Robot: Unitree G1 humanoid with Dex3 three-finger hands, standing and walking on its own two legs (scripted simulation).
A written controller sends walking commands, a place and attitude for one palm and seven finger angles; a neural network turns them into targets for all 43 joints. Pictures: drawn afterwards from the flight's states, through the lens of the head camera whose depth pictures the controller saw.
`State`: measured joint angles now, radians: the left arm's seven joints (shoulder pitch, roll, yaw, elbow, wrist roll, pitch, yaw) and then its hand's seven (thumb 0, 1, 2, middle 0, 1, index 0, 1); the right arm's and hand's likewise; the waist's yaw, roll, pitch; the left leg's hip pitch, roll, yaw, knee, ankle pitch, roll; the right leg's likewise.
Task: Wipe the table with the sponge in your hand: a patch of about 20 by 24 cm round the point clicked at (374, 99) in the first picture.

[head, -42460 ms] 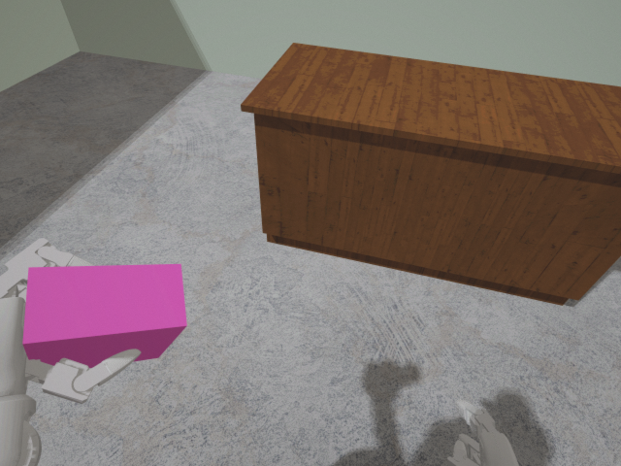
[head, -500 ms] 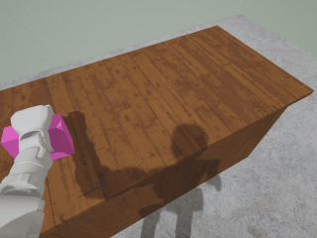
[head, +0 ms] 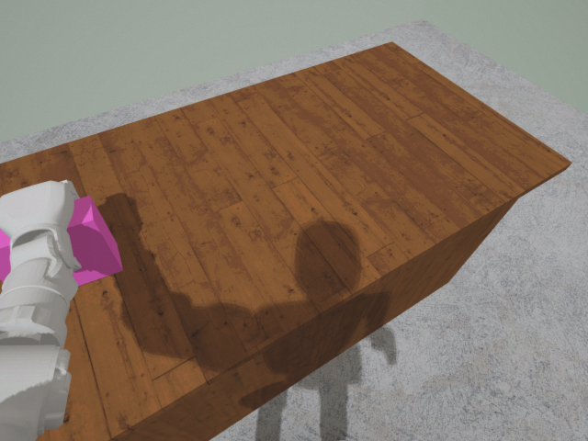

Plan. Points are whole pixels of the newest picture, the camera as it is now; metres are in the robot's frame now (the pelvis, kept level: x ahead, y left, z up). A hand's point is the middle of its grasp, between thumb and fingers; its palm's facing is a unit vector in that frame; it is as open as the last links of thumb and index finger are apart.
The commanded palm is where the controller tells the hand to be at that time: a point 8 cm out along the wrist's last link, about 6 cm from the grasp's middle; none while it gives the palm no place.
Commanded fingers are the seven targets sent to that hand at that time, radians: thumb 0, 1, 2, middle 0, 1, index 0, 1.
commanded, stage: slide back across to the first lane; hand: left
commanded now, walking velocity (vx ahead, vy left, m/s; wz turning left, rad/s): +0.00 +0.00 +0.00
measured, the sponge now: (63, 258) +0.38 +0.36 -0.01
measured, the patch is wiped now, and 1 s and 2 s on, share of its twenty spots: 1.00 1.00 1.00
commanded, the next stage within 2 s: wipe back along the first lane in 0.50 s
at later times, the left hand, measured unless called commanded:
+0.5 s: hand (12, 249) +0.37 +0.40 +0.03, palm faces -0.06 -0.04 -1.00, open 10.2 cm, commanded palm +0.32 +0.40 +0.07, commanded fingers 0.00 0.10 1.30 -1.20 -1.60 -1.20 -1.60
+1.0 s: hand (0, 274) +0.33 +0.40 +0.03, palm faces -0.03 -0.02 -1.00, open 10.2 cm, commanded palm +0.28 +0.38 +0.05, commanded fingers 0.00 0.10 1.30 -1.20 -1.60 -1.20 -1.60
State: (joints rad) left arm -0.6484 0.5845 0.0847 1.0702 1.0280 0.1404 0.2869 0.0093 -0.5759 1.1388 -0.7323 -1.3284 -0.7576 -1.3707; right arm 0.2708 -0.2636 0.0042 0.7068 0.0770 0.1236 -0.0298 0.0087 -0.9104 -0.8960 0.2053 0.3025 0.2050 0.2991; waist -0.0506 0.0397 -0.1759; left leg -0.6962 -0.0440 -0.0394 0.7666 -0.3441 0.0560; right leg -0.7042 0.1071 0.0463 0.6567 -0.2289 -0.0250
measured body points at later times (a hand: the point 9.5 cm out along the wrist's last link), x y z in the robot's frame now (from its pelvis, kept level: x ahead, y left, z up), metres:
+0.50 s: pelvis +0.03 +0.03 +0.01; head +0.06 +0.05 +0.46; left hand +0.37 +0.40 +0.09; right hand +0.18 -0.23 -0.09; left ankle +0.01 +0.08 -0.71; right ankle +0.04 -0.11 -0.71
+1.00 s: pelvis +0.03 +0.03 +0.01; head +0.06 +0.04 +0.46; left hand +0.33 +0.40 +0.08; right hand +0.19 -0.21 -0.09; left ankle +0.01 +0.08 -0.71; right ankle +0.04 -0.11 -0.71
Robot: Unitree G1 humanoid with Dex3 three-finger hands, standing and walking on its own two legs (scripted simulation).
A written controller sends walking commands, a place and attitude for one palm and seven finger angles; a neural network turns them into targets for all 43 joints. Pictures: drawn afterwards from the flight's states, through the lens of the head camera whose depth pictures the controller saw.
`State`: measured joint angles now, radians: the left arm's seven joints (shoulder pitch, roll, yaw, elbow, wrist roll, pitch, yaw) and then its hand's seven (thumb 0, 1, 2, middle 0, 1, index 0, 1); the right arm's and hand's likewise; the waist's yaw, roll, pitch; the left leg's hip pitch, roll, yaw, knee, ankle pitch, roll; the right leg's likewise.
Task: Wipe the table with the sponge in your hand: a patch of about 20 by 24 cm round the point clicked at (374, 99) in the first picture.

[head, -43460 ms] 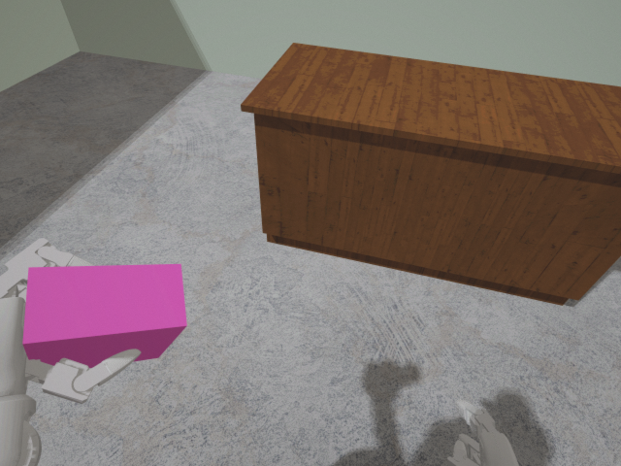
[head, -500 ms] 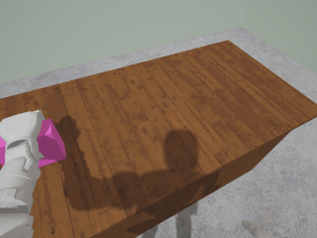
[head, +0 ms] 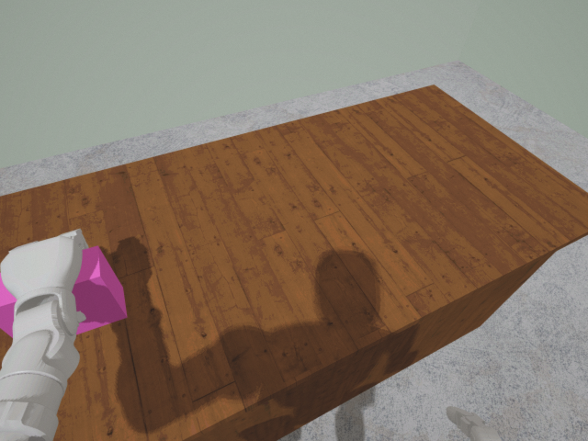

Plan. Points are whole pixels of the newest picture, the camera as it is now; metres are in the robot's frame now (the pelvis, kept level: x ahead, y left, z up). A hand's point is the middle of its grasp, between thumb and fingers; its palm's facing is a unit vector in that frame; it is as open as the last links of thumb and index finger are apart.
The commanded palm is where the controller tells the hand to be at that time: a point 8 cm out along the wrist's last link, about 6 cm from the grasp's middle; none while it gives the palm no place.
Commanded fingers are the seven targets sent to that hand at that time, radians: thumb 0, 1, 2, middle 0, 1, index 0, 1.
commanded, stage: wipe back along the first lane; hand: left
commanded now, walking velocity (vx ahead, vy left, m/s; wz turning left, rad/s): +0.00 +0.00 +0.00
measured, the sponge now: (68, 305) +0.30 +0.37 -0.03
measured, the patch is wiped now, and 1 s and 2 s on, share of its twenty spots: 1.00 1.00 1.00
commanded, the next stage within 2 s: lift the sponge slowly off the table in 1.26 s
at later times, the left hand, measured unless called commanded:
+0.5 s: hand (64, 313) +0.27 +0.34 +0.02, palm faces -0.02 -0.03 -1.00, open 10.1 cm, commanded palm +0.21 +0.31 +0.04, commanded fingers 0.00 0.10 1.30 -1.20 -1.60 -1.20 -1.60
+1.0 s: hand (72, 350) +0.22 +0.31 +0.02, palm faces +0.00 -0.04 -1.00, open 10.1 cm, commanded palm +0.16 +0.28 +0.04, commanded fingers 0.00 0.10 1.30 -1.20 -1.60 -1.20 -1.60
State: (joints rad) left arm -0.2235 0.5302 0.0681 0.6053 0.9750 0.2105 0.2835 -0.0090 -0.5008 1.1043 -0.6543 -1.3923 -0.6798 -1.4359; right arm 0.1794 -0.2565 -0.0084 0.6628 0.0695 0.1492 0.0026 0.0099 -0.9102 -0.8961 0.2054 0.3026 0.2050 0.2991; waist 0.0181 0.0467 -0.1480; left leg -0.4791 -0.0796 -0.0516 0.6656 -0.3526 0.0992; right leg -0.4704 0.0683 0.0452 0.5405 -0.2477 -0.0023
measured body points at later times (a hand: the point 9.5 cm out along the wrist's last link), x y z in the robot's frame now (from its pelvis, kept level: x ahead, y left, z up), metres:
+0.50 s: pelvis +0.00 -0.01 +0.00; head +0.01 -0.01 +0.45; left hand +0.26 +0.34 +0.07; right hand +0.19 -0.24 -0.09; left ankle -0.02 +0.05 -0.72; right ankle +0.01 -0.14 -0.72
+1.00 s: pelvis +0.01 -0.02 +0.01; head +0.00 -0.03 +0.46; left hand +0.21 +0.30 +0.07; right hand +0.23 -0.24 -0.07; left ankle -0.02 +0.05 -0.72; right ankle +0.01 -0.14 -0.72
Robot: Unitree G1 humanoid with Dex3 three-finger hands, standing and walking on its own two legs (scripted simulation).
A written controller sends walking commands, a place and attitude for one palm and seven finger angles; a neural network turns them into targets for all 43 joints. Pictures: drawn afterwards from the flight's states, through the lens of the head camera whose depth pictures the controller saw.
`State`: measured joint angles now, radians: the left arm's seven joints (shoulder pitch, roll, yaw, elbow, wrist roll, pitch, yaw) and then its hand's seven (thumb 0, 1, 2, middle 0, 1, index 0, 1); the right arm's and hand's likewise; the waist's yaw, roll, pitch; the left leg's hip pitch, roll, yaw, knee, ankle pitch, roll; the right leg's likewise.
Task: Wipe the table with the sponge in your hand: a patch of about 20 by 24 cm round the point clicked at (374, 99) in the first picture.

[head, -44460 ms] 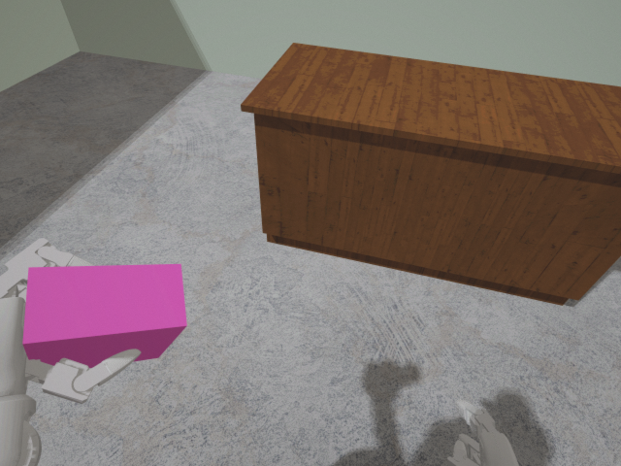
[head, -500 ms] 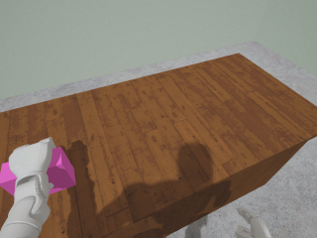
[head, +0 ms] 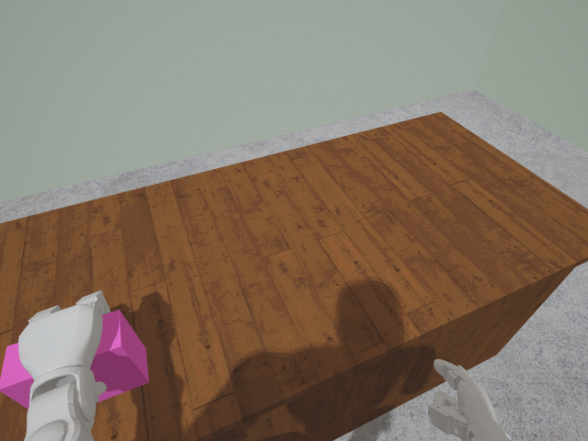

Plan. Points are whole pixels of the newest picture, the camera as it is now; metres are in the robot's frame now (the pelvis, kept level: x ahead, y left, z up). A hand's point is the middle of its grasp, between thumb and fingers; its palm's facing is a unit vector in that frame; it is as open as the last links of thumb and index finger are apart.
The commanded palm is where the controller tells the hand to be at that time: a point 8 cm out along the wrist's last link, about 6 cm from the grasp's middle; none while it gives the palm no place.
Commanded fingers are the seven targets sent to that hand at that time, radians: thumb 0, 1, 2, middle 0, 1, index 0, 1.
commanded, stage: wipe back along the first lane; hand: left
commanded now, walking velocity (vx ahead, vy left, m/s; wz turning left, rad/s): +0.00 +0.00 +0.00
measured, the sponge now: (89, 371) +0.20 +0.33 -0.03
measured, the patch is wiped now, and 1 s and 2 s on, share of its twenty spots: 1.00 1.00 1.00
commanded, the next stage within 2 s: lift the sponge slowly off the table in 0.26 s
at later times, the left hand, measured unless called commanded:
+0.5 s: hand (82, 381) +0.18 +0.30 +0.01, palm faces -0.01 -0.06 -1.00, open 10.1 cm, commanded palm +0.13 +0.28 +0.04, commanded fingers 0.00 0.10 1.30 -1.20 -1.60 -1.20 -1.60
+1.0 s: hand (80, 385) +0.17 +0.30 +0.02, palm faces -0.01 -0.13 -0.99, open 10.1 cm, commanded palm +0.13 +0.29 +0.08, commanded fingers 0.00 0.10 1.30 -1.20 -1.60 -1.20 -1.60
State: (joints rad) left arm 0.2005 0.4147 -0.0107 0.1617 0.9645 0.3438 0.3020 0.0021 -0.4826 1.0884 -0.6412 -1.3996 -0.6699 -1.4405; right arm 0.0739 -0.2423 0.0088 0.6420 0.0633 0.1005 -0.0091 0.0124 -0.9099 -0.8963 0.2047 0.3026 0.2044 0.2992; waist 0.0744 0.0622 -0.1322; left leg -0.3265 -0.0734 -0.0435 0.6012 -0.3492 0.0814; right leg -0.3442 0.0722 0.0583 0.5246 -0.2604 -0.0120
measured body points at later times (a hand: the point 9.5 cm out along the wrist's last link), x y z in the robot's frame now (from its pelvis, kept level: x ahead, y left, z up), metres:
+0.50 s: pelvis -0.01 -0.01 +0.00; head -0.02 -0.02 +0.45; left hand +0.17 +0.30 +0.06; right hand +0.22 -0.23 -0.08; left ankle -0.03 +0.06 -0.73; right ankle +0.00 -0.12 -0.73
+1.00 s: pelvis +0.00 -0.01 +0.00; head -0.02 -0.02 +0.45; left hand +0.16 +0.30 +0.07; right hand +0.24 -0.21 -0.06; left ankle -0.03 +0.06 -0.73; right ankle +0.00 -0.12 -0.73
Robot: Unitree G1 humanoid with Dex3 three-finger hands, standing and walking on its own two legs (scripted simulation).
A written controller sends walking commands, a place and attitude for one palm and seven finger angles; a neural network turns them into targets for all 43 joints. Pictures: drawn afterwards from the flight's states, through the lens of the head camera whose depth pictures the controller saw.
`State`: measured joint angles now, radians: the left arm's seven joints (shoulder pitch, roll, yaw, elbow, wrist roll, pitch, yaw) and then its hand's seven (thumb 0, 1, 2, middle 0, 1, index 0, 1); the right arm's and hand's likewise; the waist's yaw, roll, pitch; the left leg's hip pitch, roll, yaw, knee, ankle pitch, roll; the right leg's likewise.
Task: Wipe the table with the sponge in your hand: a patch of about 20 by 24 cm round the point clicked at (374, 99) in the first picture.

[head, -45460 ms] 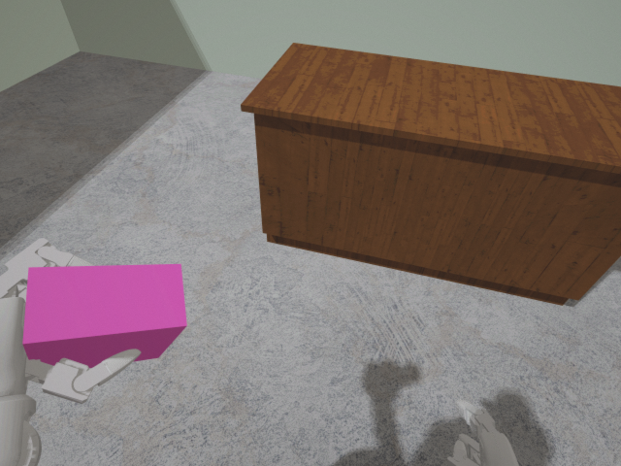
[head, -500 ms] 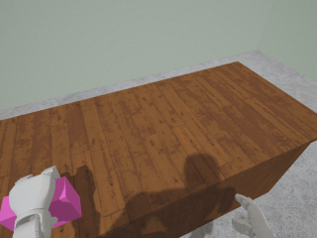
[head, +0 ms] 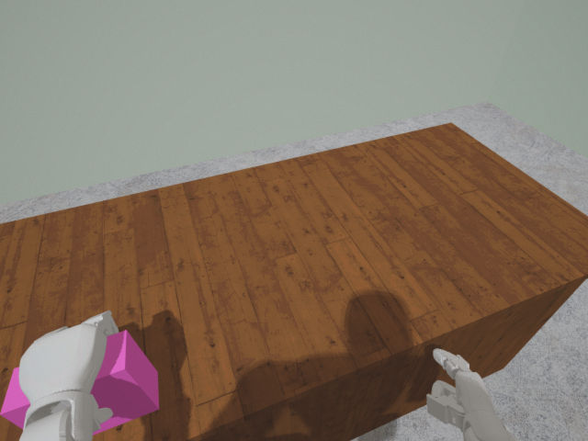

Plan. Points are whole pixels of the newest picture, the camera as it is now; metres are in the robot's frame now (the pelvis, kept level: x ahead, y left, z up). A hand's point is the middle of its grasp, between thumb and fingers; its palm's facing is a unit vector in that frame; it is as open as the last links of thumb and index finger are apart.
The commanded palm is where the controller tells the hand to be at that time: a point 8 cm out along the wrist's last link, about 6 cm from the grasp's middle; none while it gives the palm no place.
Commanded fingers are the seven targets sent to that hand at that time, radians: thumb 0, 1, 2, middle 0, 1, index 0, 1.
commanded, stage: lift the sponge slowly off the table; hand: left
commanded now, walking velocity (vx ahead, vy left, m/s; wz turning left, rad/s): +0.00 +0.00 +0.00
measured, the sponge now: (97, 396) +0.16 +0.31 -0.03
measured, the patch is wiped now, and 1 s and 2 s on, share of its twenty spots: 1.00 1.00 1.00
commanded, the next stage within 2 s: bring the sponge back beside the body in 1.46 s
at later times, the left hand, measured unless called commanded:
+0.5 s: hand (90, 364) +0.17 +0.30 +0.04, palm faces +0.03 -0.15 -0.99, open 10.1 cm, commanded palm +0.13 +0.29 +0.11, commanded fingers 0.00 0.10 1.30 -1.20 -1.60 -1.20 -1.60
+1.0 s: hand (59, 364) +0.15 +0.31 +0.08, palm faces +0.06 -0.12 -0.99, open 10.1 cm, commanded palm +0.12 +0.30 +0.14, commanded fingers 0.00 0.10 1.30 -1.20 -1.60 -1.20 -1.60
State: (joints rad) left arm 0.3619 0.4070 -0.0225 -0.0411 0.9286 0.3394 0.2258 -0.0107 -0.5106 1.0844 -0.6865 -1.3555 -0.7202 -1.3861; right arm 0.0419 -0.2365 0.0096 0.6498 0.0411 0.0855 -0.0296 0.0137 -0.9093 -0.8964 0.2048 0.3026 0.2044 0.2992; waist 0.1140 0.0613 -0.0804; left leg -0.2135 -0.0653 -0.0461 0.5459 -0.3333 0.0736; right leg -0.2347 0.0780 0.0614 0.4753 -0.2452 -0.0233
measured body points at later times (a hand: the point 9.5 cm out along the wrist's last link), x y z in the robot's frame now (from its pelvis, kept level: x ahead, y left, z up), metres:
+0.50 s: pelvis -0.01 +0.00 +0.00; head -0.04 -0.02 +0.45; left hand +0.17 +0.30 +0.10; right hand +0.24 -0.20 -0.06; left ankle -0.03 +0.07 -0.74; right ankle +0.00 -0.12 -0.74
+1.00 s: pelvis -0.02 -0.01 +0.01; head -0.05 -0.03 +0.46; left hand +0.15 +0.31 +0.13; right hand +0.24 -0.20 -0.05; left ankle -0.03 +0.07 -0.74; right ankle +0.00 -0.12 -0.74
